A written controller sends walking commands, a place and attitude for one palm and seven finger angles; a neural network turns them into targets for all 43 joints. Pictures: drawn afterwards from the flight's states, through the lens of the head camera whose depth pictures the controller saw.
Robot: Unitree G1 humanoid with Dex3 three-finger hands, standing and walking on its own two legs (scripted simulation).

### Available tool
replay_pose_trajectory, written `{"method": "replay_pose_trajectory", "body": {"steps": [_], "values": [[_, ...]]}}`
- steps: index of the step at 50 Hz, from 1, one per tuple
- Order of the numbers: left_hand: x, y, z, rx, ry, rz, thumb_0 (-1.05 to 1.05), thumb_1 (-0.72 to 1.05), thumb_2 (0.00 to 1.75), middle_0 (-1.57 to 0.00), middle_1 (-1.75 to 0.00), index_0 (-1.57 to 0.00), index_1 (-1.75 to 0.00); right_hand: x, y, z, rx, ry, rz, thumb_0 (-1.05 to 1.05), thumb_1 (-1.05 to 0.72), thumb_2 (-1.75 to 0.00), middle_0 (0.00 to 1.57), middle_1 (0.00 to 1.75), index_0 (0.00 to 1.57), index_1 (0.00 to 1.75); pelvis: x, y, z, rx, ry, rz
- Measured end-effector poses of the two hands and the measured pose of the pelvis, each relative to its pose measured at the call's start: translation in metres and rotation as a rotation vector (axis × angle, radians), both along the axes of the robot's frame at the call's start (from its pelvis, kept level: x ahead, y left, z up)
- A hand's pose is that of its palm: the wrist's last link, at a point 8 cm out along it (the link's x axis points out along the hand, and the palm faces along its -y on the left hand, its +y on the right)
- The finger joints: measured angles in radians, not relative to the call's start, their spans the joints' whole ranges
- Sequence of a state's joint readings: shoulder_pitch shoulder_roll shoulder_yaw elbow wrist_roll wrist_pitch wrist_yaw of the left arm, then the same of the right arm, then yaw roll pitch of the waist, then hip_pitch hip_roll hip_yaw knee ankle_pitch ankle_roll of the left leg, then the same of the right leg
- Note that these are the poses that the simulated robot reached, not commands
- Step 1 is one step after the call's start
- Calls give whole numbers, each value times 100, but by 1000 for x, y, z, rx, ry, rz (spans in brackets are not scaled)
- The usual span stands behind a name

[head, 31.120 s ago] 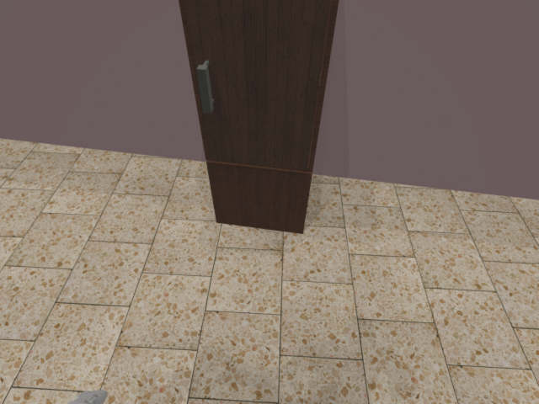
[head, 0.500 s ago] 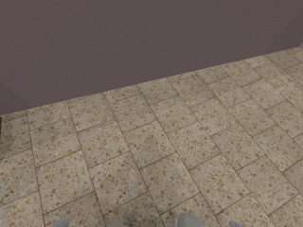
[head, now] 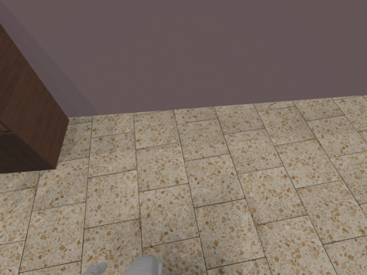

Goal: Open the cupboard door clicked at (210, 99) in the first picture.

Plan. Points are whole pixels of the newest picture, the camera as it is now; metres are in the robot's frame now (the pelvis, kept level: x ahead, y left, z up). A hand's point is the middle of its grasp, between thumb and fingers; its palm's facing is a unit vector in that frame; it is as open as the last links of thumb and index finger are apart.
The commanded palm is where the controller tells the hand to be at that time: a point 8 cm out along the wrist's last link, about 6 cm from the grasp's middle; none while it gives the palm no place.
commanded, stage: turn to face it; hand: left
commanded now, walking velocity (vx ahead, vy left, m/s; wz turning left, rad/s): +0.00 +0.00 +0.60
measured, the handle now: out of the picture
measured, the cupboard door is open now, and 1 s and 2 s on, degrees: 45 45 45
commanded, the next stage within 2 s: take the last steps up to it in 1.36 s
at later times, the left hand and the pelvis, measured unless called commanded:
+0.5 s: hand out of the picture +0.06 +0.23 -0.16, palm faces +0.30 -0.91 -0.29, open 7.4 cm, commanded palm none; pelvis +0.02 -0.01 -0.01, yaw +17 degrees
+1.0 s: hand out of the picture -0.06 +0.19 -0.19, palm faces +0.61 -0.76 -0.25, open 7.4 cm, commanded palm none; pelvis +0.03 -0.01 -0.02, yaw +36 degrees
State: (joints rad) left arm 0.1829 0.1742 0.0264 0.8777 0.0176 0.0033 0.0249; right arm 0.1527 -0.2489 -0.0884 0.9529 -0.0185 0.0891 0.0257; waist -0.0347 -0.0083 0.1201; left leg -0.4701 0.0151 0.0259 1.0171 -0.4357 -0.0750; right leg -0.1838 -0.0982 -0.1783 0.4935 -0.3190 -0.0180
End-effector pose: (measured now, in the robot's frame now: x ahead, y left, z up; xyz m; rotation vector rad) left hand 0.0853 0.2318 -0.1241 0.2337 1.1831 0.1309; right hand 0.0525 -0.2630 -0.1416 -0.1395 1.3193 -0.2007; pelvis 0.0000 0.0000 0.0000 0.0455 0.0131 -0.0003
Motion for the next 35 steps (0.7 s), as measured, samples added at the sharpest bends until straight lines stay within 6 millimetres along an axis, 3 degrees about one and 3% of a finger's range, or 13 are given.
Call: {"method": "replay_pose_trajectory", "body": {"steps": [4,10,13,17,22,27,30,35], "values": [[-36,14,-11,-10,46,99,1,91,90,-20,-30,-21,-29,43,11,4,-16,-38,109,1,-91,-90,20,29,20,30,2,4,-4,-5,-1,60],[-86,50,-37,-7,138,229,1,90,90,-20,-30,-21,-29,108,40,7,-58,-174,254,1,-91,-90,20,29,20,30,5,20,-21,-24,-1,139],[-91,61,-33,9,144,275,1,91,90,-20,-30,-20,-29,117,50,15,-70,-193,299,1,-91,-90,20,29,20,30,5,21,-16,-36,-5,171],[-81,65,-19,15,82,306,1,91,90,-20,-30,-20,-29,119,54,19,-62,-169,339,1,-91,-90,20,29,20,30,7,18,-8,-47,-6,208],[-63,56,-7,29,7,323,1,91,90,-20,-30,-20,-29,118,49,13,-30,-128,365,1,-91,-90,20,30,20,30,13,6,-5,-51,-1,260],[-49,34,-3,62,-63,343,1,91,90,-20,-30,-20,-29,124,30,-9,6,-92,375,1,-91,-90,20,30,20,30,23,-18,-16,-34,6,322],[-54,16,2,67,-69,370,1,91,90,-20,-30,-20,-29,131,21,-14,10,-65,393,1,-91,-90,20,30,20,30,25,-26,-14,-31,-8,367],[-74,-12,3,27,-24,443,1,91,90,-20,-30,-20,-29,147,20,-4,15,-38,447,1,-91,-90,20,29,20,30,32,-32,-4,-10,-12,440]]}}
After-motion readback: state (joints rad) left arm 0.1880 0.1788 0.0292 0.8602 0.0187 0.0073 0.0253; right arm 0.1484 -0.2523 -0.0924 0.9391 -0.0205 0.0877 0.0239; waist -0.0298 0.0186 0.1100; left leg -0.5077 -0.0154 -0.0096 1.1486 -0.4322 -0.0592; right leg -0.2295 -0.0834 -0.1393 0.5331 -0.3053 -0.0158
